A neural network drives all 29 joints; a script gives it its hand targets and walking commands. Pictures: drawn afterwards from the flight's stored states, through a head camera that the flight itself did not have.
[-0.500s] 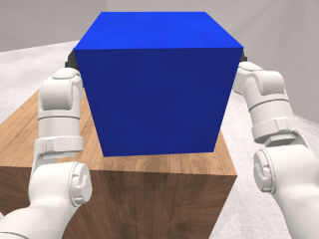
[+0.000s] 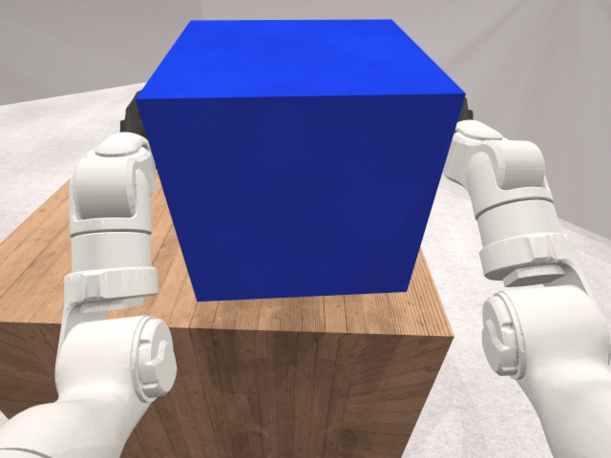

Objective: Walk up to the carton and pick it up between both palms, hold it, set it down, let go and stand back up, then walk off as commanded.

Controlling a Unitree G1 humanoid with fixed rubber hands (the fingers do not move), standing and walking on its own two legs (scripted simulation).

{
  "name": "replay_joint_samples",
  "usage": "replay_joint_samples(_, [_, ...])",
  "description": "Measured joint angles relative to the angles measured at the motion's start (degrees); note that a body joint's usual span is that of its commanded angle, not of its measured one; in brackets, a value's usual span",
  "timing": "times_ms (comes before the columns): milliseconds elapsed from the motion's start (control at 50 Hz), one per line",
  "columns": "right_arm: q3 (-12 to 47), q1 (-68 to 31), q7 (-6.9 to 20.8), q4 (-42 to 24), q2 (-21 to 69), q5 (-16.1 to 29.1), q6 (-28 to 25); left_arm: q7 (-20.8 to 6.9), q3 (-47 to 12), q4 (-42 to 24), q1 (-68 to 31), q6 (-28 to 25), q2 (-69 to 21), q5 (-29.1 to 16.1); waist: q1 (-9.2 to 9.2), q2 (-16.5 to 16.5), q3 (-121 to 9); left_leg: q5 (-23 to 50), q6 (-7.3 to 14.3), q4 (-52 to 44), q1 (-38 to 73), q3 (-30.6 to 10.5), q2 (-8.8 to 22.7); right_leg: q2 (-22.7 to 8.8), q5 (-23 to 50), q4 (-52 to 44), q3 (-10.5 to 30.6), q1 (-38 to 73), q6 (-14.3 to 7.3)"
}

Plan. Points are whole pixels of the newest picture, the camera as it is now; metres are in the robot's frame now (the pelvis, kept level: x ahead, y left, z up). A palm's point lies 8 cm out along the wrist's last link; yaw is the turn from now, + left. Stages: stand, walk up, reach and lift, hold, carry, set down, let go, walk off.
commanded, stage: hold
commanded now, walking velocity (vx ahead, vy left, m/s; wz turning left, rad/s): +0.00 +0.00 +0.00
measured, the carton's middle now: (298, 155) +0.41 +0.00 +0.26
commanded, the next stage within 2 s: none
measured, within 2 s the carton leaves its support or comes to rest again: neither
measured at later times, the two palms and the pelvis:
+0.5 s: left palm (137, 147) +0.36 +0.18 +0.29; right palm (449, 137) +0.37 -0.18 +0.31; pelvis -0.01 +0.00 +0.00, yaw +1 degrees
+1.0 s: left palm (144, 145) +0.36 +0.18 +0.29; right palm (455, 137) +0.37 -0.19 +0.31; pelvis +0.00 +0.00 +0.00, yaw -1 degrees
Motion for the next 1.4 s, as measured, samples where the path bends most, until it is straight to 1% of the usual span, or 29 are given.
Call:
replay_joint_samples(40, [-0.25,-0.59,0.43,1.27,-0.05,-0.33,-0.14,-0.04,-0.24,0.89,-0.73,0.21,0.16,0.24,-0.13,-0.18,-0.05,0.08,-0.13,0.06,-0.22,-0.03,0.06,0.06,0.05,0.13,-0.02,-0.24,-0.11])
replay_joint_samples(80, [0.32,-1.19,0.64,2.45,-0.43,-0.17,-0.47,-0.1,0.01,2.04,-1.7,0.23,0.11,0.68,0.17,-0.37,0.03,0.17,-0.07,0.06,-0.3,0.2,0.13,0.12,0.09,0.37,0.21,-0.54,-0.12])
replay_joint_samples(160, [0.59,-1.13,0.51,2.34,-0.52,0.41,-1.03,0.07,-0.35,1.74,-1.84,0.18,0.49,0.38,0.16,-0.38,-0.44,0.37,-0.07,0.03,-0.79,0.1,0.15,0.14,0.22,0.41,0.13,-1.02,-0.06])
replay_joint_samples(200, [0.26,-1.52,0.85,3.27,-0.34,-0.08,-1.32,0.15,-0.5,2.17,-2.04,0.11,0.61,0.42,0.17,-0.28,-0.64,0.47,-0.15,-0.06,-0.86,0.0,0.11,0.11,0.24,0.42,0.03,-1.09,-0.14])
replay_joint_samples(300, [-0.12,-3.39,1.31,6.18,-0.3,-1.44,-1.08,-0.18,-0.44,5.82,-3.67,-0.7,1.06,0.44,0.73,-0.09,-0.38,0.65,-0.08,-0.01,-1.3,0.08,0.15,0.15,0.3,0.76,0.11,-1.72,-0.19])
replay_joint_samples(360, [0.93,-2.77,1.17,5.06,-0.56,-0.74,-1.67,0.35,-0.81,4.57,-2.87,-1.04,1.26,-0.45,0.78,-0.03,-0.59,0.88,-0.15,-0.27,-1.51,-0.02,0.18,0.18,0.51,0.44,0.03,-1.87,-0.2])
replay_joint_samples(420, [0.93,-2.56,0.89,4.85,-0.25,-1.07,-1.74,0.18,-0.31,5.36,-2.93,-1.75,1.29,-0.46,0.7,-0.11,-0.6,0.91,-0.13,-0.32,-1.51,-0.25,0.16,0.18,0.51,0.32,-0.19,-1.74,-0.17])
replay_joint_samples(500, [0.62,-1.83,0.63,3.84,-0.05,-0.6,-1.56,0.2,-1.34,3.76,-1.71,-1.34,1.63,-0.91,0.35,-0.1,-0.89,0.83,-0.26,-0.17,-1.73,-0.62,0.06,0.11,0.31,0.41,-0.56,-1.79,-0.27])
replay_joint_samples(540, [0.51,-1.83,0.57,3.78,-0.09,-0.66,-1.56,0.16,-0.94,4.22,-1.97,-1.71,1.36,-0.68,0.47,-0.15,-0.78,0.68,-0.21,0.0,-1.66,-0.61,0.04,0.09,0.15,0.62,-0.54,-1.75,-0.25])
replay_joint_samples(720, [1.4,-0.66,0.19,1.86,-0.05,-0.05,-1.23,-0.05,-0.71,2.31,-1.24,-0.73,1.44,-0.64,0.25,-0.32,-0.77,0.45,-0.12,-0.13,-1.05,-0.18,0.01,0.03,-0.03,0.68,-0.11,-1.38,-0.11])
replay_joint_samples(800, [1.18,-1.17,0.33,2.78,-0.21,-0.13,-0.76,-0.19,-1.13,2.95,-1.43,-0.46,1.42,-0.33,0.4,-0.28,-0.56,0.22,-0.16,0.09,-0.91,0.11,0.1,0.11,-0.02,0.68,0.19,-1.26,-0.17])
replay_joint_samples(860, [0.94,-0.76,0.41,1.54,-0.71,0.18,-0.56,0.74,-1.8,1.59,-0.68,-0.53,1.09,-1.31,0.36,-0.13,-1.08,0.14,-0.12,0.25,-1.44,0.14,0.14,0.15,0.08,0.52,0.24,-1.64,-0.12])
replay_joint_samples(920, [0.89,-1.13,0.57,2.11,-0.91,0.36,-0.9,0.89,-1.04,1.6,-0.94,-0.72,0.38,-0.71,0.25,-0.1,-1.11,0.24,-0.04,-0.05,-1.15,0.17,0.06,0.08,0.13,0.31,0.27,-1.39,-0.03])
replay_joint_samples(1000, [1.05,-2.11,0.95,4.26,-1.03,0.22,-0.71,0.15,-0.31,3.18,-1.99,-0.16,0.07,0.54,0.52,0.07,-0.58,0.16,-0.02,-0.15,-0.58,0.45,0.14,0.14,0.1,0.32,0.55,-0.99,-0.08])
replay_joint_samples(1040, [1.42,-2.21,0.99,4.42,-1.07,-0.06,-0.55,0.17,-0.32,3.89,-2.26,-0.24,0.29,0.26,0.63,0.1,-0.69,0.22,0.03,-0.24,-0.79,0.51,0.15,0.14,0.1,0.39,0.62,-1.3,-0.05])
replay_joint_samples(1140, [1.77,-1.14,0.41,2.35,-0.88,0.78,-1.37,0.83,-0.63,1.98,-1.47,-0.54,0.83,-0.97,0.38,0.12,-1.21,0.37,-0.08,-0.44,-1.23,0.16,0.11,0.13,0.14,0.13,0.29,-1.56,-0.03])
replay_joint_samples(1200, [1.41,-1.3,0.28,2.43,-0.75,0.25,-0.98,-0.06,0.13,3.56,-2.27,-1.14,0.64,-0.07,0.64,0.06,-0.58,0.27,-0.01,-0.43,-0.61,0.03,0.08,0.11,0.05,0.05,0.16,-0.86,-0.04])
replay_joint_samples(1240, [1.15,-1.7,0.18,3.3,-0.37,0.16,-0.6,-0.55,-0.08,3.98,-2.23,-0.75,1.01,0.23,0.4,0.0,-0.36,0.26,-0.09,-0.42,-0.48,-0.15,0.06,0.1,-0.02,0.03,-0.01,-0.65,-0.12])
replay_joint_samples(1300, [1.5,-1.48,0.11,2.81,-0.56,0.59,-0.56,-0.09,-1.17,2.68,-1.21,-0.46,1.31,-0.55,0.4,0.03,-0.52,0.2,-0.24,-0.27,-0.85,-0.23,0.12,0.17,0.03,-0.05,-0.07,-0.9,-0.21])
replay_joint_samples(1400, [1.78,-0.57,-0.08,0.73,-0.64,0.63,-0.58,0.44,-0.28,0.92,-0.3,-0.75,0.6,-0.97,0.47,-0.25,-0.77,0.19,-0.16,-0.34,-0.98,-0.19,0.15,0.2,0.01,-0.02,-0.02,-1.1,-0.13])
